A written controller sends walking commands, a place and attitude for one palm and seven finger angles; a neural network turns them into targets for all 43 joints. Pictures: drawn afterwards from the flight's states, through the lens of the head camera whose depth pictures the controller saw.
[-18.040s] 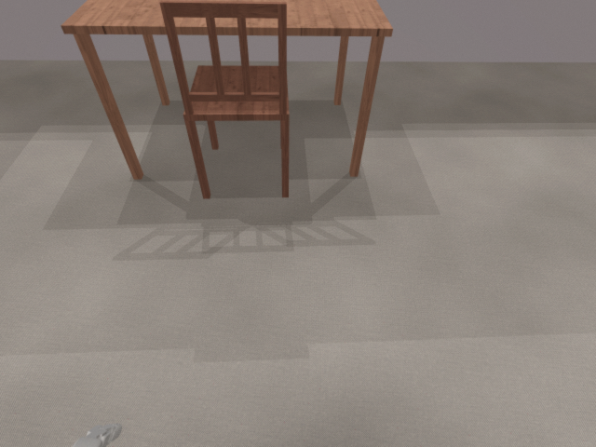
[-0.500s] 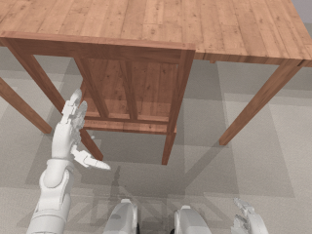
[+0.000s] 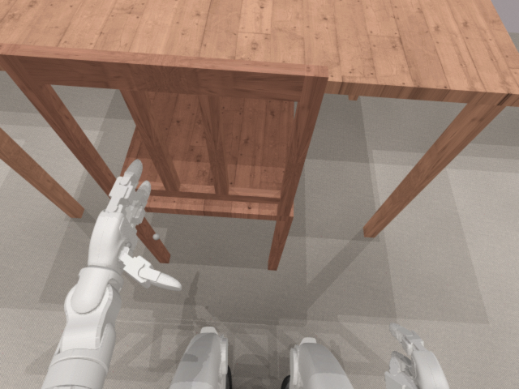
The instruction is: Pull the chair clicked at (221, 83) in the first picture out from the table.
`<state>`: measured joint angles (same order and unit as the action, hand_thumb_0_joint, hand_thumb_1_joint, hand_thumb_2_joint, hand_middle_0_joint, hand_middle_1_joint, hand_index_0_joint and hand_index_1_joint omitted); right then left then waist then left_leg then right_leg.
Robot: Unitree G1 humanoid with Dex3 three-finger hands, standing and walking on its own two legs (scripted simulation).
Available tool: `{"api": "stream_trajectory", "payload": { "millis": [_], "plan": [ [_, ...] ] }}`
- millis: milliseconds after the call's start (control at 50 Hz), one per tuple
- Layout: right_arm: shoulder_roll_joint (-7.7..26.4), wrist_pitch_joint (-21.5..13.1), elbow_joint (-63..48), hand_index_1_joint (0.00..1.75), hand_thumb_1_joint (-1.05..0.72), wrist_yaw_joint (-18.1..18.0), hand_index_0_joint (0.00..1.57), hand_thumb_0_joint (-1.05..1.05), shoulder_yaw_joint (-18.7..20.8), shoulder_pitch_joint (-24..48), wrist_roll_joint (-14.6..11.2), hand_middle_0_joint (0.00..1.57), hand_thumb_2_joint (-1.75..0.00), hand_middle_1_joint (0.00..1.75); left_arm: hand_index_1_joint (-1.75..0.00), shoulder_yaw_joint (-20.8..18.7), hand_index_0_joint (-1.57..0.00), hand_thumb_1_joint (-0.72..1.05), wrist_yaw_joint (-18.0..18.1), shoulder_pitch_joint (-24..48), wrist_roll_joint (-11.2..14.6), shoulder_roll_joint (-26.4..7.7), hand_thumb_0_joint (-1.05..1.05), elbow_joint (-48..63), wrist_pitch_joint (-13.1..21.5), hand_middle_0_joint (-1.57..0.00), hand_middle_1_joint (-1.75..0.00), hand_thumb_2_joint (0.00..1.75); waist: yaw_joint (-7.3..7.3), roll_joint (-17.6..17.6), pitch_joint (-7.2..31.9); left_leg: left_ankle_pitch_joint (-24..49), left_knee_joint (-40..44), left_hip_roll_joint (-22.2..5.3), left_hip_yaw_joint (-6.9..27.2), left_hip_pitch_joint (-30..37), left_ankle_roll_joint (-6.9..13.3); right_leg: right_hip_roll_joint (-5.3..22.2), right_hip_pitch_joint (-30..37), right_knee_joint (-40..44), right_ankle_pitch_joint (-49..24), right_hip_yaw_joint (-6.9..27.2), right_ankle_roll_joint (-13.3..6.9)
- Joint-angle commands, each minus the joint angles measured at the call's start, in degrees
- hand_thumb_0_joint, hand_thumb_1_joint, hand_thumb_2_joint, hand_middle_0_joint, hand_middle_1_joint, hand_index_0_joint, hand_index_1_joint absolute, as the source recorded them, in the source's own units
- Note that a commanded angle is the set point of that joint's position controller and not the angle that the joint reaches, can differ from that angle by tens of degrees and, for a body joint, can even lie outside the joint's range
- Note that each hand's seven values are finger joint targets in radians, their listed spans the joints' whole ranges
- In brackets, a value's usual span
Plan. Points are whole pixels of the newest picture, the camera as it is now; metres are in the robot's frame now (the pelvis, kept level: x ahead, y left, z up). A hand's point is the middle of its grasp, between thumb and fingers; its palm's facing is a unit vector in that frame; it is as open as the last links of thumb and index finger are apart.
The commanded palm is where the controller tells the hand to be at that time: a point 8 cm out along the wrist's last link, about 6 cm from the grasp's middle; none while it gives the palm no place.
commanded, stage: aim the fingers beside a spindle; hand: left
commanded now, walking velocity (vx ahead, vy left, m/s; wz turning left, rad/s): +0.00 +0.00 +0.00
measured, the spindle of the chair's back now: (157, 147) +0.49 +0.18 +0.02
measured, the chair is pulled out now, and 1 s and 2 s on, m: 0.00 0.00 0.00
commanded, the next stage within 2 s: push the fingers through the gap in 0.74 s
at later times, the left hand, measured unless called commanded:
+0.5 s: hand (154, 235) +0.33 +0.16 +0.03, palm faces -0.05 -1.00 -0.04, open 17.0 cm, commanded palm +0.31 +0.22 +0.02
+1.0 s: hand (150, 222) +0.35 +0.17 +0.02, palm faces -0.05 -1.00 -0.04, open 17.0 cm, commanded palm +0.34 +0.22 +0.02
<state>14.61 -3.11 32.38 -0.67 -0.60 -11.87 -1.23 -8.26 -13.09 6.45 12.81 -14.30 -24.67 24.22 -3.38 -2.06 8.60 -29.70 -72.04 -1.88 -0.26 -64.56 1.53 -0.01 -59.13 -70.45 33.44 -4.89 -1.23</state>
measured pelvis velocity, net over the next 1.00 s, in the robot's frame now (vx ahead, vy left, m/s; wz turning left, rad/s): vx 0.00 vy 0.00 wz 0.00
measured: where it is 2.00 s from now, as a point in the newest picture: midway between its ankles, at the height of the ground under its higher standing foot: outside the picture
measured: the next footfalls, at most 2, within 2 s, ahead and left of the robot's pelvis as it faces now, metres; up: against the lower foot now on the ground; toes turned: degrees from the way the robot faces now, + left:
none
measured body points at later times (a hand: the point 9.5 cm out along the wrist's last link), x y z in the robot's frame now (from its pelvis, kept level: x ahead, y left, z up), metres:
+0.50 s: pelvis +0.00 +0.00 +0.00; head +0.11 +0.02 +0.44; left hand +0.33 +0.21 +0.03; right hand +0.15 -0.25 -0.10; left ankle +0.04 +0.10 -0.63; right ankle +0.00 -0.11 -0.63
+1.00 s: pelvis +0.00 +0.00 +0.00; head +0.12 +0.02 +0.43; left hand +0.35 +0.23 +0.02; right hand +0.14 -0.25 -0.11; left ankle +0.04 +0.10 -0.63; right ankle +0.00 -0.11 -0.63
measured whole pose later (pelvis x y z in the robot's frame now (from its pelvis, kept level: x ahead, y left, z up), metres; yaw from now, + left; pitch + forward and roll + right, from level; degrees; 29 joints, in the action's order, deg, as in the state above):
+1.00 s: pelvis +0.00 +0.00 +0.00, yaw +0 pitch +22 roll -3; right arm 14.5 -2.8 33.4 -0.8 -0.9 -11.6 -0.8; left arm -9.0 -10.8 9.9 11.5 -15.1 -25.8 24.6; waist -3.4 -2.2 8.6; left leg -29.9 -72.3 -1.7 -0.1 -64.7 1.8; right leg 0.1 -59.1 -70.4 33.5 -4.9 -0.9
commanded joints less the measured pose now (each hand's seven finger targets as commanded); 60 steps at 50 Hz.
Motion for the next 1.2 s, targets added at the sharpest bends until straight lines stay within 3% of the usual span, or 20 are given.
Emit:
{"api": "stream_trajectory", "payload": {
  "millis": [0,40,100,180,240,300,360,440,460,500,580,680,740,820,880,980,1060,1080,1100,1180],
  "plan": [
    [8.1,-3.2,-6.6,0.3,-0.9,-1.0,0.2,0.0,3.6,-1.5,0.3,0.2,-0.9,0.3,-0.08,-4.3,-0.06,-0.5,1.5,11.9,0.7,-9.0,0.0,20.9,6.9,-0.06,-0.08,0.3,0.09,-3.2,25.5,20.7,8.3,0.5,3.3,23.7,-0.1,-0.7,9.2,9.6,-20.1,2.5,-0.2],
    [8.2,-3.2,-5.9,0.3,-0.9,-1.1,0.2,0.0,3.5,-1.5,0.6,0.2,-0.9,0.3,-0.08,-7.6,-0.06,-0.5,3.9,10.8,-0.2,-11.9,0.0,20.1,7.8,-0.06,-0.08,0.3,0.62,-3.0,24.0,20.6,8.5,0.5,3.6,22.8,-0.2,-0.9,8.4,9.1,-19.4,2.2,-0.3],
    [7.8,-2.7,-5.4,0.3,-0.9,-0.6,0.2,0.0,3.3,-1.3,0.9,0.2,-0.9,0.3,-0.08,-6.6,-0.06,-0.5,5.0,8.8,-1.5,-9.2,0.0,14.5,7.0,-0.06,-0.08,0.3,0.27,-0.9,21.0,18.4,8.7,0.6,3.3,20.1,-0.4,-0.9,7.9,8.9,-18.4,2.0,-0.2],
    [8.4,-1.8,-6.4,0.3,-0.9,0.0,0.2,0.0,3.3,-1.1,0.2,0.2,-0.9,0.3,-0.08,-3.1,-0.06,-0.5,1.9,4.9,-1.2,-5.5,0.0,7.7,3.9,-0.06,-0.08,0.3,-0.16,0.6,18.4,14.5,8.9,1.0,2.3,16.6,-0.3,-0.8,8.4,10.1,-16.9,2.4,-0.2],
    [8.3,-2.1,-8.0,0.3,-0.9,0.0,0.2,0.0,3.5,-0.7,-0.3,0.2,-0.9,0.3,-0.08,1.8,-0.06,-0.5,-0.7,5.8,0.1,-2.0,0.0,13.0,3.5,-0.06,-0.08,0.3,-0.53,-0.9,20.9,16.5,9.2,0.8,2.8,20.0,-0.1,-0.7,8.8,10.4,-17.6,2.1,-0.4],
    [8.1,-2.6,-8.2,0.3,-0.9,-0.5,0.2,0.0,3.7,-0.7,-0.1,0.2,-0.9,0.3,-0.08,1.6,-0.06,-0.5,0.2,7.5,0.4,-3.7,0.0,20.1,5.1,-0.06,-0.08,0.3,-0.38,-2.1,23.9,19.1,9.2,0.5,3.5,23.3,-0.1,-0.6,8.7,10.1,-18.6,2.0,-0.2],
    [8.1,-3.0,-6.6,0.3,-0.9,-1.0,0.2,0.0,3.6,-1.0,0.6,0.2,-0.9,0.3,-0.08,-3.8,-0.06,-0.5,3.8,11.2,-0.5,-9.0,0.0,22.6,7.3,-0.06,-0.08,0.3,-0.15,-2.2,23.3,18.6,8.9,0.4,3.9,23.1,-0.2,-0.8,7.1,9.4,-17.2,2.0,-0.2],
    [7.9,-2.4,-5.2,0.3,-0.9,-0.9,0.2,0.0,3.0,-0.7,0.9,0.2,-0.9,0.3,-0.08,-7.8,-0.06,-0.5,6.3,11.6,-2.3,-11.2,0.0,13.5,7.8,-0.06,-0.08,0.3,-0.12,0.0,17.2,12.1,8.5,0.8,3.3,16.3,-0.2,-1.2,5.7,9.6,-11.9,2.2,-0.3],
    [7.8,-2.3,-5.3,0.3,-0.9,-0.8,0.2,0.0,2.9,-0.3,0.9,0.2,-0.9,0.3,-0.08,-5.8,-0.06,-0.5,5.8,12.4,-2.8,-9.1,0.0,11.5,7.4,-0.06,-0.08,0.3,-0.77,-0.3,16.9,11.3,8.2,1.0,3.1,16.0,-0.2,-1.1,5.1,9.5,-11.8,2.3,-0.2],
    [8.1,-2.1,-5.8,0.3,-0.9,-0.5,0.2,0.0,3.0,-0.3,0.8,0.2,-0.9,0.3,-0.08,-4.1,-0.06,-0.5,4.1,11.1,-2.6,-7.3,0.0,9.1,6.1,-0.06,-0.08,0.3,-0.21,-2.4,17.9,10.8,8.6,1.1,2.9,16.6,-0.4,-0.9,5.1,9.7,-11.5,2.4,-0.5],
    [8.7,-2.0,-6.9,0.3,-0.9,-0.5,0.2,0.0,3.3,-0.8,-0.1,0.2,-0.9,0.3,-0.08,-0.1,-0.06,-0.5,-0.3,10.4,-0.4,-4.3,0.0,9.6,3.2,-0.06,-0.08,0.3,-0.83,-0.8,22.2,14.0,8.4,0.9,2.9,18.9,-0.1,-0.8,7.9,10.4,-15.5,2.6,-0.4],
    [8.3,-2.7,-7.2,0.3,-0.9,-1.0,0.2,0.0,3.6,-1.1,0.1,0.2,-0.9,0.3,-0.08,-3.4,-0.06,-0.5,0.9,10.4,0.9,-8.2,0.0,19.9,4.7,-0.06,-0.08,0.3,0.36,-2.8,26.5,20.9,8.5,0.5,3.4,23.4,-0.1,-0.6,9.8,9.6,-20.5,2.3,-0.2],
    [8.1,-2.5,-5.9,0.3,-0.9,-1.1,0.2,0.0,3.2,-1.4,0.7,0.2,-0.9,0.3,-0.08,-6.6,-0.06,-0.5,4.2,11.3,-0.4,-10.8,0.0,18.4,6.1,-0.06,-0.08,0.3,0.01,-1.1,22.5,19.7,8.5,0.4,3.6,21.2,-0.2,-1.0,8.1,9.1,-18.9,1.9,-0.1],
    [8.0,-2.1,-5.6,0.3,-0.9,-0.6,0.2,0.0,3.2,-1.2,0.8,0.2,-0.9,0.3,-0.08,-6.2,-0.06,-0.5,5.0,8.9,-1.8,-8.7,0.0,11.9,6.0,-0.06,-0.08,0.3,0.03,-0.4,19.6,16.1,8.6,0.7,3.1,18.2,-0.4,-1.0,7.1,9.1,-16.5,2.0,-0.2],
    [8.4,-1.8,-5.6,0.3,-0.9,-0.4,0.2,0.0,3.2,-1.4,0.5,0.2,-0.9,0.3,-0.08,-1.1,-0.06,-0.5,2.9,13.3,-1.8,-5.2,0.0,10.7,4.8,-0.06,-0.08,0.3,-1.5,-2.5,20.1,15.5,8.6,0.7,3.1,19.6,-0.2,-0.9,5.9,9.8,-16.0,2.1,-0.2],
    [8.8,-2.1,-5.3,0.3,-0.9,-1.2,0.2,0.0,3.6,-2.3,0.1,0.2,-0.9,0.3,-0.08,-2.0,-0.06,-0.5,0.7,17.7,-0.5,-7.2,0.0,12.6,4.0,-0.06,-0.08,0.3,-1.62,-1.9,24.4,18.2,8.4,0.5,3.5,22.6,-0.1,-0.9,7.6,10.4,-18.2,2.3,-0.2],
    [8.7,-2.1,-4.2,0.3,-0.9,-1.4,0.2,0.0,3.2,-2.7,0.5,0.2,-0.9,0.3,-0.08,-6.6,-0.06,-0.5,2.5,20.3,-0.9,-10.9,0.0,9.9,5.0,-0.06,-0.08,0.3,-0.81,-2.1,23.1,19.0,8.0,0.5,3.7,21.3,-0.4,-1.0,6.9,9.3,-18.5,2.1,-0.3],
    [8.4,-2.0,-4.2,0.3,-0.9,-1.2,0.2,0.0,3.1,-2.5,0.6,0.2,-0.9,0.3,-0.08,-5.0,-0.06,-0.5,2.9,20.9,-1.1,-9.0,0.0,9.2,5.2,-0.06,-0.08,0.3,-1.38,-1.7,23.0,19.0,8.0,0.6,3.6,21.4,-0.3,-0.9,6.4,9.4,-18.5,2.1,-0.1],
    [8.4,-1.9,-4.0,0.3,-0.9,-1.2,0.2,0.0,3.2,-2.7,0.7,0.2,-0.9,0.3,-0.08,-6.5,-0.06,-0.5,3.4,20.9,-1.2,-10.1,0.0,8.7,5.4,-0.06,-0.08,0.3,-0.72,-2.2,23.4,19.2,8.0,0.5,3.6,21.3,-0.4,-0.9,6.6,9.1,-18.5,2.1,-0.2],
    [8.5,-1.3,-3.9,0.3,-0.9,-0.7,0.2,0.0,3.2,-3.2,0.8,0.2,-0.9,0.3,-0.08,-5.6,-0.06,-0.5,3.8,24.5,-2.2,-9.7,0.0,6.5,5.4,-0.06,-0.08,0.3,-1.55,-2.4,23.5,18.6,7.6,0.6,3.2,20.3,-0.4,-1.0,6.7,8.9,-18.8,2.3,-0.2]
  ]
}}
